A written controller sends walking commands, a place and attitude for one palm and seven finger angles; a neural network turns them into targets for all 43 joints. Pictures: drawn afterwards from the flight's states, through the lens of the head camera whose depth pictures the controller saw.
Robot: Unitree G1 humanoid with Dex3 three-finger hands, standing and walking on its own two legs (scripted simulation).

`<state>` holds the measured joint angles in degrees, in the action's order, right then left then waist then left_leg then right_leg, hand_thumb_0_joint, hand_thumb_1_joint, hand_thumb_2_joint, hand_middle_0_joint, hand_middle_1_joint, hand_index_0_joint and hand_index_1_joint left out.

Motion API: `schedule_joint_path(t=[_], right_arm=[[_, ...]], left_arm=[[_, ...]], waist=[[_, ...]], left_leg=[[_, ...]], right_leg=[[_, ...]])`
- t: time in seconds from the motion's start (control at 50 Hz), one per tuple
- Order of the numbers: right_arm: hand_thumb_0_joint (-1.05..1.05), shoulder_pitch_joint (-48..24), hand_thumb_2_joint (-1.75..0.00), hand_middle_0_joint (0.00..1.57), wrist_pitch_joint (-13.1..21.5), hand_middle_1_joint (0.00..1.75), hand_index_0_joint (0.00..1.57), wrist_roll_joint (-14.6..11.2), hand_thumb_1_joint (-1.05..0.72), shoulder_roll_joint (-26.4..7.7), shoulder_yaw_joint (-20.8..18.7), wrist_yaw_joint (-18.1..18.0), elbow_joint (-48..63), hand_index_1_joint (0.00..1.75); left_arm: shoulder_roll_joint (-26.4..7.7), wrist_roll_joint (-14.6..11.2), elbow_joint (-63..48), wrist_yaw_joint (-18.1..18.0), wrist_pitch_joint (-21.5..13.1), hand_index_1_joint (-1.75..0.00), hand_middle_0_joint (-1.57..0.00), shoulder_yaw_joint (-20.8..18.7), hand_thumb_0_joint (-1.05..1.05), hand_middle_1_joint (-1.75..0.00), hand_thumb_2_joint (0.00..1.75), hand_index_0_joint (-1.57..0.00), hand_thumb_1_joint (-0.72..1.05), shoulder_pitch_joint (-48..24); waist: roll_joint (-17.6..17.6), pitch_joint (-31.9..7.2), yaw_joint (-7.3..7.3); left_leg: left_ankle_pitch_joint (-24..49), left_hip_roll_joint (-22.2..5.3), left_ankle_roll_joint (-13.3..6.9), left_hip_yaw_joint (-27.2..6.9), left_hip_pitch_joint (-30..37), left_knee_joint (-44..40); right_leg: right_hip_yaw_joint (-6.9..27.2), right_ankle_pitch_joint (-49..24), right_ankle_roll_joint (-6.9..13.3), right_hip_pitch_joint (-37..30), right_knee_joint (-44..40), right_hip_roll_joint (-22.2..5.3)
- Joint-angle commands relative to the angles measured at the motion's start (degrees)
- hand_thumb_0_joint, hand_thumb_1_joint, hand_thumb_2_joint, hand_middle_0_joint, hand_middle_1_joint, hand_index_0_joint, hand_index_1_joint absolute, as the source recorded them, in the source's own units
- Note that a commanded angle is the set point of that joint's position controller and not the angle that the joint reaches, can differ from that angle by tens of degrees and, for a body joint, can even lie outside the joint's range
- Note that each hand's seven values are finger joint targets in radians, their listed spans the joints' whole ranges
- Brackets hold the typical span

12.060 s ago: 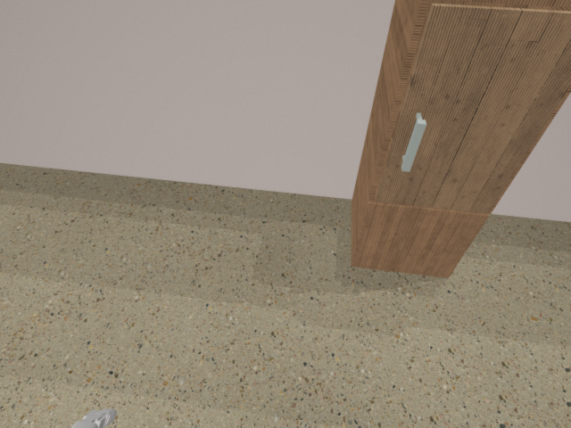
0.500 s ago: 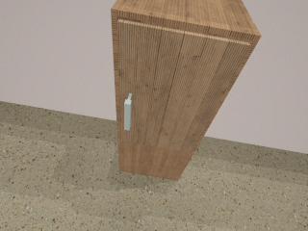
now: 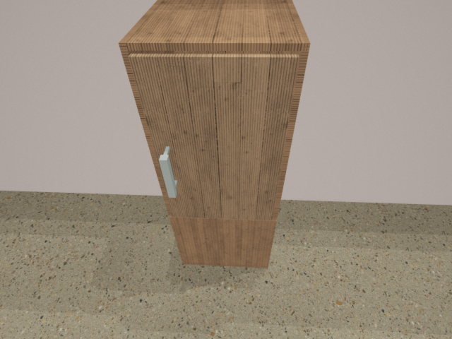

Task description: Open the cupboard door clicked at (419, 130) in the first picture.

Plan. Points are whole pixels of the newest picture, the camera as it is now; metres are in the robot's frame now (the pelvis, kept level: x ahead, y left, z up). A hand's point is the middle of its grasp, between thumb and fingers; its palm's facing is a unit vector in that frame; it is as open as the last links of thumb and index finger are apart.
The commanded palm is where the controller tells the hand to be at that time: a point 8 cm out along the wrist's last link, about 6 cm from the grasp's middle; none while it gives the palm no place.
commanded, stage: come to a stop and stand still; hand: left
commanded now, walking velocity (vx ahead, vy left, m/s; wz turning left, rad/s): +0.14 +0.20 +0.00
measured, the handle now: (170, 172) +0.59 +0.19 -0.09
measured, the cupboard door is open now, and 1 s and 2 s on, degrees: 0 0 0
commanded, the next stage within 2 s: look again from close up in 0.74 s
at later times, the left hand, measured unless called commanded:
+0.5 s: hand out of the picture -0.03 +0.15 -0.19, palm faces +0.12 -0.98 -0.16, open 7.4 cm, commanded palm none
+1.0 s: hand out of the picture +0.06 +0.22 -0.17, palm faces +0.01 -0.96 -0.27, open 7.4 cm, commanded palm none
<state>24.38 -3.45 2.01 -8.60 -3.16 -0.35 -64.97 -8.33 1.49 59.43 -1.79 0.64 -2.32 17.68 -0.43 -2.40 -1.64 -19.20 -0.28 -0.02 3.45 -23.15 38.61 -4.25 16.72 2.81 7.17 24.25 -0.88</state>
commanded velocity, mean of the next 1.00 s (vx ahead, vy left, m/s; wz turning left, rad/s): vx -0.01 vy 0.03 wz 0.00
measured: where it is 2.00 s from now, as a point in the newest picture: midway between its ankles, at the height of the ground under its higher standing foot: outside the picture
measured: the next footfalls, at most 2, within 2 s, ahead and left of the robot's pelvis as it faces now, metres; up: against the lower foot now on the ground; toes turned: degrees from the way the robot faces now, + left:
left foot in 0.38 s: +0.08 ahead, +0.11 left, +0.00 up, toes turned +6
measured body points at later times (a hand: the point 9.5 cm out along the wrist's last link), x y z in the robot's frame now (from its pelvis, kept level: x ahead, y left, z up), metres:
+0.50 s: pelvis +0.04 +0.01 -0.01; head +0.06 +0.01 +0.44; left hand -0.03 +0.20 -0.17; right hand +0.14 -0.21 -0.16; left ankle +0.05 +0.13 -0.74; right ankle -0.04 -0.08 -0.74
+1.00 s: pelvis +0.03 +0.02 -0.01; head +0.05 +0.01 +0.44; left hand +0.06 +0.27 -0.15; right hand +0.05 -0.23 -0.17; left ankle +0.05 +0.13 -0.74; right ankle -0.04 -0.08 -0.74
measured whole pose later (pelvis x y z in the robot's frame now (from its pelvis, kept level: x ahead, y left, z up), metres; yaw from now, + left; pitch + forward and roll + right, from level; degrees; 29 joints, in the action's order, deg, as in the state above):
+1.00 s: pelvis +0.03 +0.02 -0.01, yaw +0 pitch +0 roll +0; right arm 15.7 0.5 1.5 -12.7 -1.9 -1.5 -58.9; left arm -10.6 1.3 58.2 -2.7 -1.8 -0.8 16.3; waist -1.3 2.1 -1.2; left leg -15.2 -0.7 -1.0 4.7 -15.0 30.7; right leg -4.1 22.0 0.7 6.4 29.0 -1.1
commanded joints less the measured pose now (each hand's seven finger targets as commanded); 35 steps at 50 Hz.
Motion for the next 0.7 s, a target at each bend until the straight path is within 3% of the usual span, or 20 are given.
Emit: schedule_joint_path(t=[0.0,0.06,0.16,0.22,0.26,0.3,0.32,0.34,0.36,0.38,0.4,0.42,0.44,0.46,0.52,0.54,0.62,0.68], right_arm=[[0.00,1.8,-0.90,0.20,2.1,0.30,0.20,-0.2,-0.90,-2.2,-0.2,0.7,2.7,0.30],[0.00,0.7,-0.90,0.20,2.5,0.30,0.20,-0.5,-0.90,-2.4,-0.1,0.7,3.6,0.30],[0.00,-5.5,-0.90,0.20,2.3,0.30,0.20,-0.9,-0.90,-2.6,0.3,0.0,6.0,0.30],[0.00,-9.5,-0.90,0.20,2.6,0.30,0.20,-1.4,-0.90,-1.7,0.8,-0.4,7.0,0.30],[0.00,-10.7,-0.90,0.20,2.9,0.30,0.20,-1.9,-0.90,-0.8,1.1,-0.5,7.4,0.30],[0.00,-10.1,-0.90,0.20,3.2,0.30,0.20,-2.0,-0.90,-0.5,1.2,-0.8,6.9,0.30],[0.00,-8.2,-0.90,0.20,3.5,0.30,0.20,-2.0,-0.90,-0.6,1.1,-1.0,5.9,0.30],[0.00,-6.9,-0.90,0.20,3.9,0.30,0.20,-1.8,-0.90,-2.1,0.9,-1.3,5.5,0.30],[0.00,-6.3,-0.90,0.20,4.4,0.30,0.20,-1.6,-0.90,-4.0,0.6,-1.6,5.4,0.30],[0.00,-6.5,-0.90,0.20,4.4,0.30,0.20,-1.6,-0.90,-5.8,0.4,-1.9,5.4,0.30],[0.00,-6.5,-0.90,0.20,4.1,0.30,0.20,-1.4,-0.90,-6.7,0.2,-2.0,5.6,0.30],[0.00,-8.1,-0.90,0.20,4.1,0.30,0.20,-1.4,-0.90,-6.1,0.6,-2.3,5.3,0.30],[0.00,-9.0,-0.90,0.20,4.2,0.30,0.20,-1.4,-0.90,-5.3,1.0,-2.5,5.0,0.30],[0.00,-9.8,-0.90,0.20,4.2,0.30,0.20,-1.5,-0.90,-4.9,1.2,-2.5,5.4,0.30],[0.00,-10.7,-0.90,0.20,4.2,0.30,0.20,-1.5,-0.90,-4.2,1.3,-2.6,5.2,0.30],[0.00,-10.7,-0.90,0.20,4.2,0.30,0.20,-1.5,-0.90,-4.1,1.4,-2.6,5.1,0.30],[0.00,-10.5,-0.90,0.20,4.4,0.30,0.20,-1.4,-0.90,-3.7,1.6,-2.4,4.3,0.30],[0.00,-9.8,-0.90,0.20,4.6,0.30,0.20,-1.2,-0.90,-3.7,1.8,-2.3,3.5,0.30]], left_arm=[[-4.6,-0.9,-1.9,0.2,-2.9,-0.30,-0.20,-0.1,0.00,-0.30,0.90,-0.20,0.90,0.5],[-4.1,-0.8,-0.5,0.2,-3.6,-0.30,-0.20,0.0,0.00,-0.30,0.90,-0.20,0.90,4.3],[-4.6,-0.5,1.6,-0.2,-3.5,-0.30,-0.20,-0.6,0.00,-0.30,0.90,-0.20,0.90,9.2],[-5.0,0.0,2.7,-0.7,-3.1,-0.30,-0.20,-0.7,0.00,-0.30,0.90,-0.20,0.90,11.6],[-5.6,0.1,3.1,-0.8,-2.7,-0.30,-0.20,-0.9,0.00,-0.30,0.90,-0.20,0.90,11.5],[-5.2,-0.2,3.6,-0.8,-2.5,-0.30,-0.20,-0.6,0.00,-0.30,0.90,-0.20,0.90,10.8],[-4.7,-0.1,3.5,-0.9,-2.3,-0.30,-0.20,-0.4,0.00,-0.30,0.90,-0.20,0.90,9.9],[-3.6,-0.2,3.5,-0.9,-2.2,-0.30,-0.20,-0.3,0.00,-0.30,0.90,-0.20,0.90,10.0],[-2.0,-0.3,3.4,-1.0,-2.0,-0.30,-0.20,0.0,0.00,-0.30,0.90,-0.20,0.90,10.8],[-0.3,-0.4,3.5,-1.2,-1.7,-0.30,-0.20,0.5,0.00,-0.30,0.90,-0.20,0.90,11.7],[0.6,0.0,3.3,-1.4,-1.5,-0.30,-0.20,0.6,0.00,-0.30,0.90,-0.20,0.90,11.4],[0.8,-0.1,3.7,-1.4,-1.4,-0.30,-0.20,0.8,0.00,-0.30,0.90,-0.20,0.90,11.0],[-0.2,-0.2,4.3,-1.2,-1.3,-0.30,-0.20,0.9,0.00,-0.30,0.90,-0.20,0.90,10.0],[-1.1,-0.4,4.2,-1.1,-1.3,-0.30,-0.20,0.8,0.00,-0.30,0.90,-0.20,0.90,9.3],[-2.2,-0.3,4.6,-0.9,-1.7,-0.30,-0.20,0.9,0.00,-0.30,0.90,-0.20,0.90,8.7],[-2.3,-0.3,4.5,-0.9,-1.7,-0.30,-0.20,0.9,0.00,-0.30,0.90,-0.20,0.90,8.3],[-2.9,-0.4,3.9,-0.9,-1.8,-0.30,-0.20,0.9,0.00,-0.30,0.90,-0.20,0.90,6.5],[-3.1,-0.5,3.3,-0.9,-1.7,-0.30,-0.20,0.7,0.00,-0.30,0.90,-0.20,0.90,5.5]], waist=[[8.6,15.2,-0.28],[7.3,13.7,0.96],[7.1,9.1,3.14],[7.8,6.1,4.47],[8.7,4.8,4.48],[9.8,4.0,3.49],[10.4,3.8,2.32],[7.8,2.6,2.00],[2.5,0.5,2.05],[-0.9,-0.7,2.66],[-2.2,1.1,2.43],[-3.5,3.4,2.90],[-5.9,3.3,2.83],[-5.9,3.6,2.74],[-0.7,3.3,2.59],[-0.5,3.1,2.47],[1.9,2.8,2.52],[1.3,3.4,2.68]], left_leg=[[6.4,-1.8,0.9,-1.6,-8.7,15.0],[7.7,-2.3,1.8,-1.6,-10.7,14.8],[2.9,-2.9,2.8,-1.7,-11.6,10.3],[-1.0,-1.8,2.9,-0.2,-7.4,3.3],[-0.4,-0.6,2.3,0.6,-2.2,-1.8],[5.9,0.7,1.8,1.5,5.7,-9.1],[11.0,0.3,1.4,2.1,10.6,-13.0],[18.0,-1.8,0.4,0.8,15.7,-13.9],[31.7,-6.9,-1.6,-2.9,20.9,-11.8],[40.8,-11.5,-4.4,-6.1,23.5,-10.0],[40.8,-13.1,-5.5,-6.2,21.6,-10.0],[40.9,-12.7,-5.8,-6.5,19.6,-10.3],[41.3,-11.1,-5.4,-6.1,18.6,-10.9],[38.7,-9.8,-4.7,-5.5,17.4,-11.8],[34.0,-7.8,-2.9,-4.1,17.1,-10.9],[32.9,-7.5,-2.6,-3.8,17.2,-11.3],[29.4,-7.1,-2.2,-4.1,16.6,-12.8],[27.9,-7.0,-2.0,-4.3,16.0,-14.2]], right_leg=[[12.2,10.7,3.2,10.7,-20.6,-12.9],[10.3,0.5,4.2,5.0,-18.0,-13.0],[11.9,-19.6,7.1,-3.6,-11.3,-16.0],[11.7,-36.4,8.1,-6.4,-5.1,-16.3],[10.3,-41.9,7.6,-5.3,-1.9,-15.3],[8.6,-41.4,5.2,-1.5,1.1,-12.4],[7.5,-37.7,3.6,1.1,2.8,-10.9],[7.1,-32.3,2.3,3.5,4.8,-9.0],[5.6,-22.5,0.6,7.5,6.1,-6.9],[4.7,-10.6,-0.7,10.1,4.8,-5.1],[4.1,-1.8,-1.3,10.4,3.2,-4.2],[3.9,-1.6,-1.9,10.6,1.5,-4.0],[3.6,-5.1,-2.1,7.8,0.6,-4.7],[4.2,-7.2,-2.1,6.3,0.3,-4.9],[5.2,-19.4,-1.4,4.0,-0.3,-6.2],[5.2,-21.1,-1.4,3.5,-0.2,-6.5],[4.7,-20.8,-1.4,2.0,-1.0,-6.6],[4.3,-17.4,-1.4,1.7,-1.6,-6.6]])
